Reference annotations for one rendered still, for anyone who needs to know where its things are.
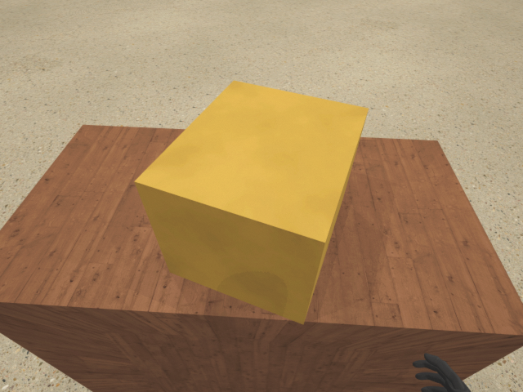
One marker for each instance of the right robot hand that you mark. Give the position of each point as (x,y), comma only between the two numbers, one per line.
(445,376)

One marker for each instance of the carton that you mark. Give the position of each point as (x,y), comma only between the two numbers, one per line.
(245,199)

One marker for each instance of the pedestal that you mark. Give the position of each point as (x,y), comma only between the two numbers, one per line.
(409,270)

